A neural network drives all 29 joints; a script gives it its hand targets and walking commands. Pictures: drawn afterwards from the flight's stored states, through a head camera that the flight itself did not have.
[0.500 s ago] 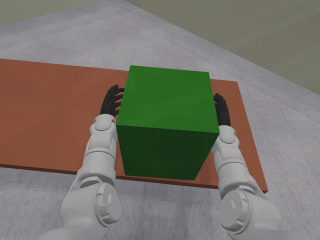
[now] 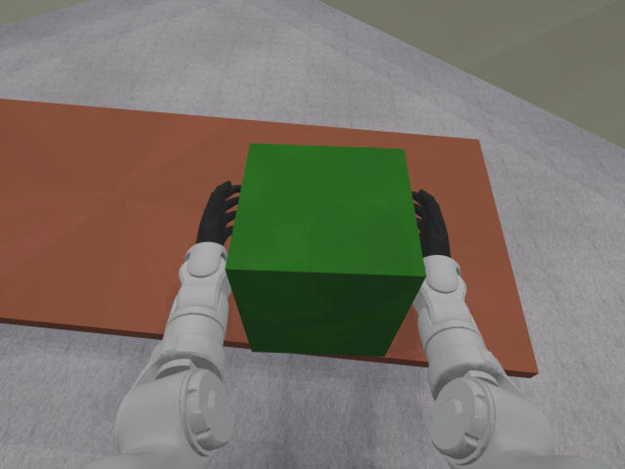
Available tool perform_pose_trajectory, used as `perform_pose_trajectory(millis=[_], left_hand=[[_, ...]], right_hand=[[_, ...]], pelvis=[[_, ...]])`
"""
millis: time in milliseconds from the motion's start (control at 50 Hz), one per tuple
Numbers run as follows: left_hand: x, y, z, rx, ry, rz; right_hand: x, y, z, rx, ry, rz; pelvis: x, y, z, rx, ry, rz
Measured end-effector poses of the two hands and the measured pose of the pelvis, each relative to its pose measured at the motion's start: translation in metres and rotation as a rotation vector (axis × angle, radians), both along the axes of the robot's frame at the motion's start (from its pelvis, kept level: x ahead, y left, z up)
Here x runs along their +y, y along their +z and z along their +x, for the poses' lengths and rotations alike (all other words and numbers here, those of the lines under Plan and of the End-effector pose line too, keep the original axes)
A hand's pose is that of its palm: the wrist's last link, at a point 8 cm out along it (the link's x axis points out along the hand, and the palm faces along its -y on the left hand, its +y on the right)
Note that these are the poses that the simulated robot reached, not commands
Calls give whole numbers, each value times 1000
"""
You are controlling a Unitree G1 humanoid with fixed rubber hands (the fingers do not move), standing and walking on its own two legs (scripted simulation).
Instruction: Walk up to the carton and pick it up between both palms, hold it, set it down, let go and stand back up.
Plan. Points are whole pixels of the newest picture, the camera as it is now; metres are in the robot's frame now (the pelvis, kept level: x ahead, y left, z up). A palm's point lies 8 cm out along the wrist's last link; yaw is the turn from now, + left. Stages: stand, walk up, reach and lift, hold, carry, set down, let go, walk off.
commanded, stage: set down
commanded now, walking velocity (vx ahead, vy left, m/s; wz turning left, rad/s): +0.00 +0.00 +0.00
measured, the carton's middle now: (322, 257) +0.39 +0.02 +0.01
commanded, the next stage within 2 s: none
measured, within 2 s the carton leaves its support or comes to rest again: neither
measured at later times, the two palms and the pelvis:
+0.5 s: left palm (216, 242) +0.39 +0.17 +0.04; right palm (432, 254) +0.38 -0.13 +0.04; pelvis -0.01 +0.00 +0.00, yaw +0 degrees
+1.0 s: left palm (217, 241) +0.39 +0.17 +0.04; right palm (433, 255) +0.38 -0.13 +0.04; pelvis -0.01 +0.01 +0.00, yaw -1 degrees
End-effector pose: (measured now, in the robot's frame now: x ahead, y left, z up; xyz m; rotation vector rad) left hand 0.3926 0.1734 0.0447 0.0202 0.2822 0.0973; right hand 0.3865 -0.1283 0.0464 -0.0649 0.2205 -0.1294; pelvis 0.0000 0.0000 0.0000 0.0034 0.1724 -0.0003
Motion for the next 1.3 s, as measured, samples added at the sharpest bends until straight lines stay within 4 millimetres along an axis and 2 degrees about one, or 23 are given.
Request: perform_pose_trajectory(millis=[80, 300, 780, 1300], left_hand=[[-1, -8, -1, 10, 0, -10], [-2, -8, 2, -2, -6, -7], [0, -9, 1, -12, -13, -25], [-2, -8, 3, -17, -18, 5]], right_hand=[[-1, -6, -1, 10, -3, 0], [-2, -8, 0, -1, -14, 11], [0, -6, -4, -9, -19, 5], [-3, -8, -5, -3, -12, -18]], pelvis=[[-3, 0, 0, 10, 2, 2], [-7, -1, -1, 37, 4, 5], [5, -1, -9, 35, -14, -4], [9, -2, -14, 46, -21, -8]])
